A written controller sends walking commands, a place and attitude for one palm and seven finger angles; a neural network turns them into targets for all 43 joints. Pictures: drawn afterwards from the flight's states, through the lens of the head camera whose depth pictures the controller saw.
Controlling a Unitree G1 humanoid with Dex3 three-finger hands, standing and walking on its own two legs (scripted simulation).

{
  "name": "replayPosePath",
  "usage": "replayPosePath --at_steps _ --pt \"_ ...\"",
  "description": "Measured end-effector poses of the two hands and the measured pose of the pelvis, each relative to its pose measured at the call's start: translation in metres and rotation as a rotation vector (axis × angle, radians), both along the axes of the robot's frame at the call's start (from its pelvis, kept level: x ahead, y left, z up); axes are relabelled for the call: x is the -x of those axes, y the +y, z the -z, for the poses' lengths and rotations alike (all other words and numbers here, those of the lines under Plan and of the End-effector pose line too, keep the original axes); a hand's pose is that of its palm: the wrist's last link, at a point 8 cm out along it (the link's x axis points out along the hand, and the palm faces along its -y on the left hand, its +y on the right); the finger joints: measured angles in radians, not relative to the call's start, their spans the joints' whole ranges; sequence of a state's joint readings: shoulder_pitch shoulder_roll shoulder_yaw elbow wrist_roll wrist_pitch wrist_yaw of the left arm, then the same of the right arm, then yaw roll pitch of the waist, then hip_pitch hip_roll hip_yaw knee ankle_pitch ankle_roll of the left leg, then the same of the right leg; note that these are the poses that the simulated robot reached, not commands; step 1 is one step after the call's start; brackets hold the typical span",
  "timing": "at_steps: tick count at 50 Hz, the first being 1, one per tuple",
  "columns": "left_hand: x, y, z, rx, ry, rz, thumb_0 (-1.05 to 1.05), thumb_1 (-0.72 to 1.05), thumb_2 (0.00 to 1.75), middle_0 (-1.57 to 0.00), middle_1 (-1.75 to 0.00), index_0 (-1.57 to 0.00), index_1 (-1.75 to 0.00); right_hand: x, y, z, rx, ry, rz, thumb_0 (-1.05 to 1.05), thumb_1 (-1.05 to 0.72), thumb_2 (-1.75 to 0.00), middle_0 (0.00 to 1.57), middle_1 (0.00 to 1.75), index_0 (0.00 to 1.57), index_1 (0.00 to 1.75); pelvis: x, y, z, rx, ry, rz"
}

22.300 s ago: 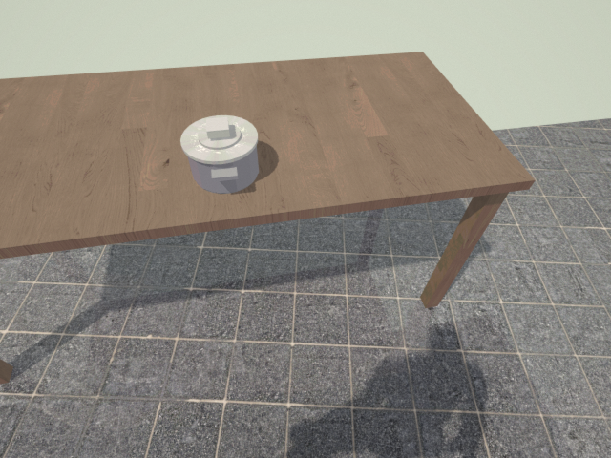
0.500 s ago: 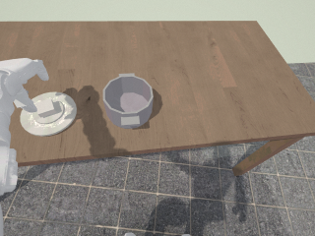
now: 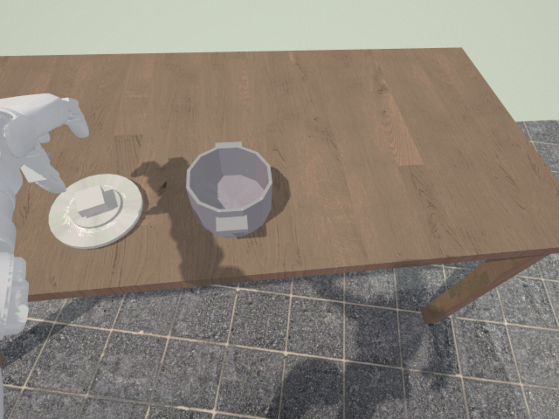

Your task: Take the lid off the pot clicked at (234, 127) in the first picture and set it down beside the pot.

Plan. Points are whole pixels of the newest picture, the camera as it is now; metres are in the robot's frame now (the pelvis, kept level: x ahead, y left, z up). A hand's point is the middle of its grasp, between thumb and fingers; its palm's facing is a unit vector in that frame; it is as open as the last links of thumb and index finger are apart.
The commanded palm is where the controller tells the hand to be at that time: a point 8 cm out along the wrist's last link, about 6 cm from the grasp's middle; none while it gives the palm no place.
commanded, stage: draw the hand back to the body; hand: left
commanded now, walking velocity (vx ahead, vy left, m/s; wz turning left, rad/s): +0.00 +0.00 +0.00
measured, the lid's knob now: (91, 200) +0.49 +0.33 -0.06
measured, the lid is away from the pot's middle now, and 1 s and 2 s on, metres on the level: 0.25 0.25 0.25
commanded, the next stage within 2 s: none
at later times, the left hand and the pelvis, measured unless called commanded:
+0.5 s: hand (35, 189) +0.40 +0.31 +0.10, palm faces -0.35 -0.09 -0.93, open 11.0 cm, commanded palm +0.38 +0.30 +0.16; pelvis +0.00 -0.01 +0.01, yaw +1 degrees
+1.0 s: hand (60, 180) +0.37 +0.24 +0.16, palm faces +0.42 -0.87 -0.28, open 10.0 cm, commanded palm +0.31 +0.27 +0.17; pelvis +0.01 -0.04 +0.02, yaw +1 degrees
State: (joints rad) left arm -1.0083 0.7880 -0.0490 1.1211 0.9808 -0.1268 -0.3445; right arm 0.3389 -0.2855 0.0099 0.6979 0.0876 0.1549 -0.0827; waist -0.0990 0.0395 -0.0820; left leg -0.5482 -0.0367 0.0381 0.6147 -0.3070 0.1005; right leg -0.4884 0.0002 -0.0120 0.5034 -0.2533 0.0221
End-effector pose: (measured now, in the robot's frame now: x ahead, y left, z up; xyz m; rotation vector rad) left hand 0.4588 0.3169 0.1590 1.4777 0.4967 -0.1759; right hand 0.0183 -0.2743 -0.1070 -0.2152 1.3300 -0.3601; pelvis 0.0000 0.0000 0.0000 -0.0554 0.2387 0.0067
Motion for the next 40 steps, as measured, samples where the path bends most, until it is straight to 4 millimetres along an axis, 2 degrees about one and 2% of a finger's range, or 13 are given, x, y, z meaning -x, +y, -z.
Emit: replayPosePath --at_steps 8,13,18,26,30,32,35,40 --pt "0.004 -0.005 0.001 0.011 -0.023 0.024 0.0 0.04 0.55 -0.33 -0.92 -0.33 -0.92 0.0 -0.006 -0.001 -0.009 0.011 0.01 0.0 -0.9 -0.9 0.2 0.3 0.2 0.3 -0.002 -0.005 -0.002 -0.005 -0.008 0.004" --pt "0.016 -0.006 0.002 0.016 -0.046 0.029 0.0 0.04 0.55 -0.33 -0.92 -0.33 -0.92 -0.01 -0.005 0.0 -0.033 -0.01 0.001 0.0 -0.9 -0.9 0.2 0.3 0.2 0.3 -0.003 -0.007 -0.004 -0.009 -0.027 0.003" --pt "0.033 -0.006 0.0 0.008 -0.063 0.031 0.0 0.04 0.55 -0.33 -0.92 -0.33 -0.92 -0.032 -0.003 -0.001 -0.055 -0.057 -0.029 0.01 -0.9 -0.9 0.2 0.3 0.2 0.3 -0.002 -0.009 -0.006 -0.013 -0.05 -0.005" --pt "0.064 -0.005 -0.001 0.005 -0.07 0.029 0.0 0.04 0.55 -0.33 -0.92 -0.33 -0.92 -0.078 0.003 -0.006 -0.085 -0.17 -0.105 0.01 -0.9 -0.9 0.2 0.3 0.2 0.3 0.002 -0.011 -0.009 -0.018 -0.089 -0.02" --pt "0.079 -0.013 -0.006 0.606 -0.42 -0.107 0.0 0.04 0.55 -0.34 -0.92 -0.34 -0.92 -0.096 0.013 -0.014 -0.078 -0.255 -0.171 0.01 -0.9 -0.9 0.2 0.3 0.2 0.3 0.003 -0.013 -0.011 -0.024 -0.153 -0.023" --pt "0.085 -0.017 -0.005 0.816 -0.562 -0.182 0.0 0.04 0.55 -0.34 -0.92 -0.34 -0.92 -0.102 0.016 -0.019 -0.076 -0.284 -0.2 0.01 -0.9 -0.9 0.2 0.3 0.2 0.3 0.001 -0.016 -0.013 -0.027 -0.173 -0.018" --pt "0.09 -0.024 -0.003 0.997 -0.694 -0.263 0.0 0.04 0.55 -0.33 -0.91 -0.33 -0.92 -0.109 0.018 -0.026 -0.071 -0.331 -0.226 0.01 -0.9 -0.9 0.2 0.3 0.2 0.3 -0.002 -0.021 -0.014 -0.028 -0.194 -0.017" --pt "0.1 -0.028 -0.005 1.092 -0.803 -0.324 0.0 0.09 0.57 -0.32 -0.88 -0.32 -0.89 -0.114 0.012 -0.032 -0.071 -0.395 -0.23 0.01 -0.9 -0.9 0.2 0.3 0.2 0.3 -0.008 -0.027 -0.015 -0.028 -0.215 -0.007"
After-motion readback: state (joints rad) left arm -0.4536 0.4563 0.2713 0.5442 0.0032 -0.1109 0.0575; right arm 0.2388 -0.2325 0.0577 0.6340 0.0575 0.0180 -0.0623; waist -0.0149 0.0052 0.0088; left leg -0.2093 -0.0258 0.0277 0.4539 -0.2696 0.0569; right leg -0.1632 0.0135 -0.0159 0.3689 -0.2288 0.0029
